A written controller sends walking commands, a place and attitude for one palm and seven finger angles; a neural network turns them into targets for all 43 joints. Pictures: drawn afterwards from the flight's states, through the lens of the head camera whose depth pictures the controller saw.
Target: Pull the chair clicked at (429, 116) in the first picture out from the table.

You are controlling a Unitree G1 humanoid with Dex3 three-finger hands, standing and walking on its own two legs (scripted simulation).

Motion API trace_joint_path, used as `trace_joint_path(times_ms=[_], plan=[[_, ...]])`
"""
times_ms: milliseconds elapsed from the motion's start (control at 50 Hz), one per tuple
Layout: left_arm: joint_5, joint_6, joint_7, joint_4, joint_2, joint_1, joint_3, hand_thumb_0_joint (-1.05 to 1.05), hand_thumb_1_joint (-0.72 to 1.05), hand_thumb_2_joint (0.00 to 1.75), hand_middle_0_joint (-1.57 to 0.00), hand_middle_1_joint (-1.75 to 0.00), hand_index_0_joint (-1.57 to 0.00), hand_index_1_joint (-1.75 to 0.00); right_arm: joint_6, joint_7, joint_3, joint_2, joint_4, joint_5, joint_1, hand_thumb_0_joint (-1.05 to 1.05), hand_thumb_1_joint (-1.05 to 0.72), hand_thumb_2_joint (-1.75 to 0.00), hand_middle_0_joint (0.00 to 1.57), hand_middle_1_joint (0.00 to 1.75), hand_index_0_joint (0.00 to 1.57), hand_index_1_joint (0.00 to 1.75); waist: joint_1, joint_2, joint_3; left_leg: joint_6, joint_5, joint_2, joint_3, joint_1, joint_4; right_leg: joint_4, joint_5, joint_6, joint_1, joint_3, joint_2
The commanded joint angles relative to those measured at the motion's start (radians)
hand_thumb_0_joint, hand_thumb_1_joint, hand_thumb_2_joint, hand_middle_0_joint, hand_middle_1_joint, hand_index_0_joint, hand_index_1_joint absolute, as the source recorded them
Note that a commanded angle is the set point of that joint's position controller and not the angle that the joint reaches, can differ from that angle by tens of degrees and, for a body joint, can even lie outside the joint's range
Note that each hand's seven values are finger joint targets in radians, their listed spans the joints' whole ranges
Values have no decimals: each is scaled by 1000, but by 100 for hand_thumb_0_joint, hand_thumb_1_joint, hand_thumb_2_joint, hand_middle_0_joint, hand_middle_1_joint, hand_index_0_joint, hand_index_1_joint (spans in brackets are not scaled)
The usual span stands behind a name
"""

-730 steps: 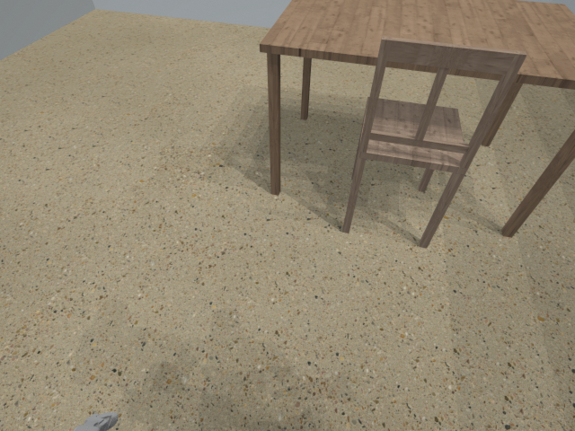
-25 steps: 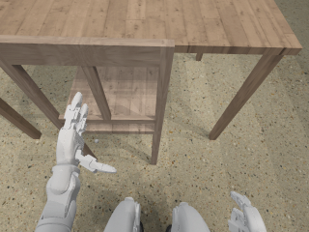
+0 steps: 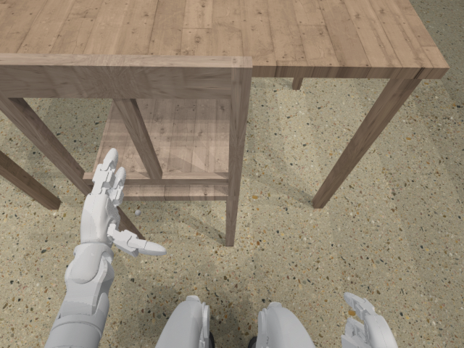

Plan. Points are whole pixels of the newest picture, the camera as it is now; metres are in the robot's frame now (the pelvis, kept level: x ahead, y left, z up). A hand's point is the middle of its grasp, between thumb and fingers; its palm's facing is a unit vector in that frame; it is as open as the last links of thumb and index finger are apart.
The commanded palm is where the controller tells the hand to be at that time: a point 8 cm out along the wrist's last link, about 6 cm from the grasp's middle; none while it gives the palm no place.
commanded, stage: aim the fingers beside a spindle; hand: left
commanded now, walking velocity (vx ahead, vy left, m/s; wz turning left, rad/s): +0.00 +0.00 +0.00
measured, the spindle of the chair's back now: (142, 142) +0.47 +0.19 +0.02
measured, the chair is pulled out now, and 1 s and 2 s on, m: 0.00 0.00 0.00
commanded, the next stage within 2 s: push the fingers through the gap in 1.88 s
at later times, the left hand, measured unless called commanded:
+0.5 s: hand (136, 214) +0.32 +0.16 +0.05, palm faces +0.03 -1.00 -0.04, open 16.9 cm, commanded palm +0.30 +0.22 +0.03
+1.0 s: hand (137, 218) +0.33 +0.18 +0.00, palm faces +0.06 -1.00 -0.01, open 16.9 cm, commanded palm +0.31 +0.22 +0.03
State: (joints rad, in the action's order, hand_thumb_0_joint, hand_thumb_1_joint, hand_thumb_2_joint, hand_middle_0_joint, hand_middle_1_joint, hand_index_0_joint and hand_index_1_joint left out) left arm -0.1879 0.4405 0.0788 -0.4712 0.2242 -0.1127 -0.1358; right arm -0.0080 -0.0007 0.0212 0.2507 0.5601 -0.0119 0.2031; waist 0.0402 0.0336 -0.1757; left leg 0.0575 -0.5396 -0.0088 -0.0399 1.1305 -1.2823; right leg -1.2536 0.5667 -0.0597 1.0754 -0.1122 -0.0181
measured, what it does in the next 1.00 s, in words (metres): stands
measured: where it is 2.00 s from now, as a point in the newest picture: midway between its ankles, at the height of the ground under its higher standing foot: outside the picture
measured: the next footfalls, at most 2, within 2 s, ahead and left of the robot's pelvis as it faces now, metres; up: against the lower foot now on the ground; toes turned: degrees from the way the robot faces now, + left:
none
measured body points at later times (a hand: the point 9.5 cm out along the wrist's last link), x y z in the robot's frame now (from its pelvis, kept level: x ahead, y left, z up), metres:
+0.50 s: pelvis +0.01 +0.00 +0.01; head +0.11 +0.01 +0.45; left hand +0.31 +0.21 +0.05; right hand +0.16 -0.24 -0.10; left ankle +0.03 +0.09 -0.62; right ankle +0.02 -0.09 -0.62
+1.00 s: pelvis +0.00 +0.00 +0.00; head +0.11 +0.02 +0.44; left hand +0.32 +0.23 +0.00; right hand +0.15 -0.24 -0.10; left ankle +0.03 +0.09 -0.62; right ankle +0.02 -0.09 -0.62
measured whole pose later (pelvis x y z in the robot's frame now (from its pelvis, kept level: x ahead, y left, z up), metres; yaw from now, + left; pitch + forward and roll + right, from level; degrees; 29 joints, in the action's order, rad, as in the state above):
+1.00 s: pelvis +0.00 +0.00 +0.00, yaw +0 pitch +22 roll -3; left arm -0.20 0.43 0.09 -0.43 0.21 -0.06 -0.14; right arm -0.01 0.00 0.02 0.25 0.55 -0.01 0.21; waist 0.05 0.03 -0.17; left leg 0.06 -0.54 -0.01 -0.04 1.12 -1.28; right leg -1.24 0.57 -0.06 1.07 -0.11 -0.02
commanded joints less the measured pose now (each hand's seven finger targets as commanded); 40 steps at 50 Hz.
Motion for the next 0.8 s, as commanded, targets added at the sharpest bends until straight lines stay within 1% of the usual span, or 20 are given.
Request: trace_joint_path(times_ms=[0,40,80,120,180,200,260,320,340,360,400,440,480,520,580,640,680,700,720,780], plan=[[-37,132,38,458,115,-193,-8,0,-50,30,-6,-8,-6,-8,-64,20,-69,141,-139,-1,8,0,-90,-90,20,30,20,30,-9,52,-482,-28,330,-1,96,-362,166,188,-323,30,-263,116,5],[-30,162,11,502,162,-193,-43,0,-50,30,-6,-8,-6,-8,-72,24,-66,139,-119,5,13,0,-90,-90,20,30,20,30,-6,77,-478,-32,385,-7,107,-403,170,180,-348,28,-244,106,1],[-12,165,-17,466,156,-177,-41,0,-50,30,-6,-8,-6,-8,-77,24,-64,139,-96,12,15,0,-90,-90,20,30,20,30,11,56,-426,-30,377,-9,110,-375,162,172,-332,32,-207,98,-1],[2,133,-26,294,134,-129,-54,0,-50,30,-6,-8,-6,-8,-68,19,-59,137,-77,11,11,0,-90,-90,20,30,20,30,23,-10,-307,-29,280,-4,101,-262,160,184,-274,36,-190,98,0],[4,74,-2,111,111,-42,-68,0,-50,30,-6,-8,-6,-8,-52,13,-60,144,-85,2,10,0,-90,-90,20,30,20,30,9,-83,-245,-26,210,8,84,-161,156,198,-233,37,-204,109,2],[-1,57,18,97,71,-49,-29,0,-50,30,-6,-8,-6,-8,-49,10,-58,143,-96,-2,6,0,-90,-90,20,30,20,30,13,-68,-248,-25,201,11,76,-160,155,202,-233,38,-205,112,5],[-29,57,54,204,92,-78,-40,0,-50,30,-6,-8,-6,-8,-49,13,-66,147,-124,-8,8,0,-90,-90,20,30,20,30,-8,-23,-343,-24,258,9,73,-216,159,196,-299,34,-255,118,8],[-42,121,50,469,120,-127,-23,0,-50,30,-6,-8,-6,-8,-67,15,-71,139,-144,-3,7,0,-90,-90,20,30,20,30,-23,84,-493,-32,402,-4,94,-392,173,175,-387,27,-276,106,5],[-45,140,36,532,123,-113,-19,0,-50,30,-6,-8,-6,-8,-73,14,-71,134,-143,0,8,0,-90,-90,20,30,20,30,-27,106,-506,-37,436,-6,102,-441,181,177,-391,26,-269,99,3],[-44,153,20,562,121,-97,-14,0,-50,30,-6,-8,-6,-8,-78,15,-71,131,-139,2,11,0,-90,-90,20,30,20,30,-18,80,-503,-35,448,-8,105,-454,181,181,-394,29,-269,96,1],[-28,156,-11,502,145,-55,-49,0,-50,30,-6,-8,-6,-8,-77,18,-67,134,-113,9,13,0,-90,-90,20,30,20,30,-3,32,-428,-33,431,-11,111,-398,176,176,-381,32,-242,91,-3],[-2,139,-23,359,95,-49,-17,0,-50,30,-6,-8,-6,-8,-72,13,-62,133,-92,9,5,0,-90,-90,20,30,20,30,25,-16,-300,-31,310,-7,109,-293,169,180,-293,37,-180,85,-2],[10,101,-17,184,89,-57,-31,0,-50,30,-6,-8,-6,-8,-63,12,-57,142,-77,7,3,0,-90,-90,20,30,20,30,38,-78,-185,-26,183,0,102,-175,161,196,-186,37,-136,89,-3],[6,73,12,97,64,-105,-11,0,-50,30,-6,-8,-6,-8,-56,13,-56,150,-87,-2,-7,0,-90,-90,20,30,20,30,43,-100,-159,-24,105,9,91,-128,150,212,-109,38,-118,102,4],[-12,80,46,206,76,-193,-3,0,-50,30,-6,-8,-6,-8,-63,21,-63,153,-116,-4,-6,0,-90,-90,20,30,20,30,17,-5,-301,-24,148,8,92,-202,153,196,-145,29,-152,110,7],[-31,134,37,482,131,-209,-22,0,-50,30,-6,-8,-6,-8,-77,22,-68,146,-139,1,-2,0,-90,-90,20,30,20,30,-28,131,-530,-41,365,-4,113,-440,175,168,-302,20,-212,98,5],[-32,148,6,577,150,-158,-24,0,-50,30,-6,-8,-6,-8,-85,20,-69,144,-135,7,11,0,-90,-90,20,30,20,30,-26,137,-574,-49,470,-15,131,-523,182,160,-349,22,-205,82,-2],[-24,145,-11,552,157,-113,-43,0,-50,30,-6,-8,-6,-8,-81,18,-69,141,-125,8,14,0,-90,-90,20,30,20,30,-27,114,-545,-52,484,-18,134,-514,186,161,-356,23,-201,79,-2],[-14,137,-25,507,131,-112,-21,0,-50,30,-6,-8,-6,-8,-77,15,-65,136,-112,9,11,0,-90,-90,20,30,20,30,-7,85,-483,-48,462,-18,136,-477,187,165,-347,27,-188,75,-2],[15,74,-42,217,110,-36,-49,0,-50,30,-6,-8,-6,-8,-56,11,-58,142,-85,6,13,0,-90,-90,20,30,20,30,21,-72,-263,-31,256,-5,112,-237,178,189,-242,36,-173,78,-6]])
